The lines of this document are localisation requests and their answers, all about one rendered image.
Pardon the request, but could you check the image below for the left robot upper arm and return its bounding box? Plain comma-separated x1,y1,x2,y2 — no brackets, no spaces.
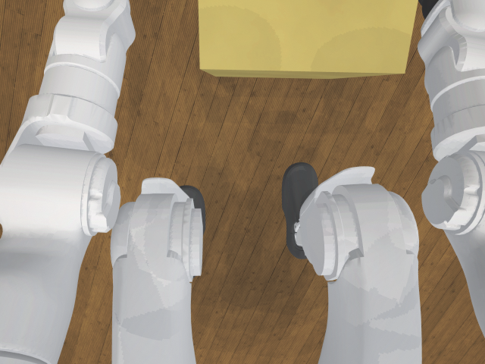
0,144,120,364

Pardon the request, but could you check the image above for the left robot shin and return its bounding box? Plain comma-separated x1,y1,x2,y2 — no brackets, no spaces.
111,177,189,268

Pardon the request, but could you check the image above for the robot right thigh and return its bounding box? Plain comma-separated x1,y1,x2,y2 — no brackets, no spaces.
306,184,422,364

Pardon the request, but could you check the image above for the carton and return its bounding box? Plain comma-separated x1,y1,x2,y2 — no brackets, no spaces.
199,0,418,79

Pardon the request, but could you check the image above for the right robot upper arm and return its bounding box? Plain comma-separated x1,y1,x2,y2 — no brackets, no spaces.
421,150,485,337

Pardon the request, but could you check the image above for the left robot forearm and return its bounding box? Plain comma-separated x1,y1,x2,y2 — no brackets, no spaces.
0,0,136,224

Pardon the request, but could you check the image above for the right robot forearm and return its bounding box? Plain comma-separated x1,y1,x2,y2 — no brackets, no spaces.
418,0,485,162

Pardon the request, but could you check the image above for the robot right hand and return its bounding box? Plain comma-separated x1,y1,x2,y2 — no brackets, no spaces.
418,0,439,19

